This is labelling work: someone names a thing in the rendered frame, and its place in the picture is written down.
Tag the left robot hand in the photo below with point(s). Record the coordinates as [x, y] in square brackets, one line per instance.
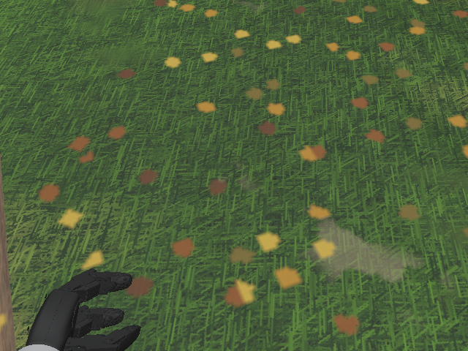
[60, 323]

